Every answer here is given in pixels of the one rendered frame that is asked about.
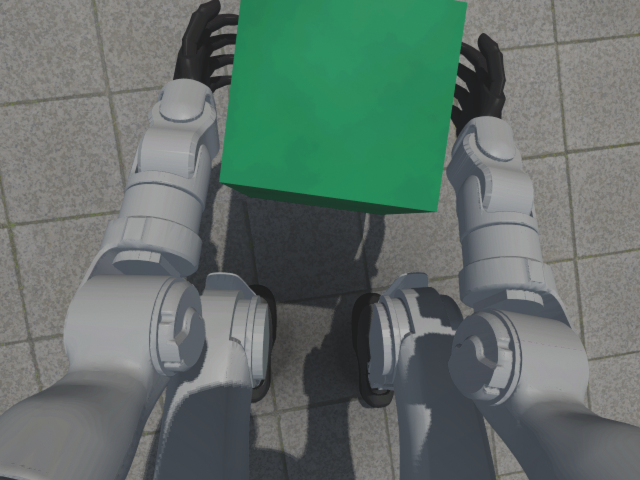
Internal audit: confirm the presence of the right robot hand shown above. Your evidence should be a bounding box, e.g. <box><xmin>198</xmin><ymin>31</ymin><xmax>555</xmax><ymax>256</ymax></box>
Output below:
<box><xmin>451</xmin><ymin>33</ymin><xmax>506</xmax><ymax>137</ymax></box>

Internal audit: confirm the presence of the left robot hand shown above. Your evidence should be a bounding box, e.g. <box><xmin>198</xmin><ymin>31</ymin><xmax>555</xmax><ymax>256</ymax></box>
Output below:
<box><xmin>173</xmin><ymin>0</ymin><xmax>239</xmax><ymax>93</ymax></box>

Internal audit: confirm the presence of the carton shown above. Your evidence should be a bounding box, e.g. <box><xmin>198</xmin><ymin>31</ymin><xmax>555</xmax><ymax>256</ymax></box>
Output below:
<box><xmin>219</xmin><ymin>0</ymin><xmax>467</xmax><ymax>215</ymax></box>

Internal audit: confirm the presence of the right robot upper arm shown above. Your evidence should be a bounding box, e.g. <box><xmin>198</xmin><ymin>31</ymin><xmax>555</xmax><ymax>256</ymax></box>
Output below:
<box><xmin>448</xmin><ymin>308</ymin><xmax>640</xmax><ymax>480</ymax></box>

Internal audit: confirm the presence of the robot right foot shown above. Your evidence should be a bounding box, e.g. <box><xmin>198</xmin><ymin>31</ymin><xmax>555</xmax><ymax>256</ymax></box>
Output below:
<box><xmin>352</xmin><ymin>293</ymin><xmax>394</xmax><ymax>408</ymax></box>

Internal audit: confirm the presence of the left robot upper arm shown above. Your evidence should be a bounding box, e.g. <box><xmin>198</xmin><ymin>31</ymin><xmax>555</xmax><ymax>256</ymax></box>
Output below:
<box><xmin>0</xmin><ymin>274</ymin><xmax>206</xmax><ymax>480</ymax></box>

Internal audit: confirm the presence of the robot left shin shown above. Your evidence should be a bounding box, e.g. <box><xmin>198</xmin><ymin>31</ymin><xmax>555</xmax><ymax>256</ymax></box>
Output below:
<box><xmin>204</xmin><ymin>272</ymin><xmax>261</xmax><ymax>388</ymax></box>

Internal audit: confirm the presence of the robot right forearm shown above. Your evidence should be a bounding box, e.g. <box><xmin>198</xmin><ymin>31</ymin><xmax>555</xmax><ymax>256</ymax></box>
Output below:
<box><xmin>446</xmin><ymin>116</ymin><xmax>589</xmax><ymax>366</ymax></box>

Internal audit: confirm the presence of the robot left forearm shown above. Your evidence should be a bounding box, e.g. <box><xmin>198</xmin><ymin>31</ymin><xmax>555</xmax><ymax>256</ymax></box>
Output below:
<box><xmin>63</xmin><ymin>79</ymin><xmax>220</xmax><ymax>357</ymax></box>

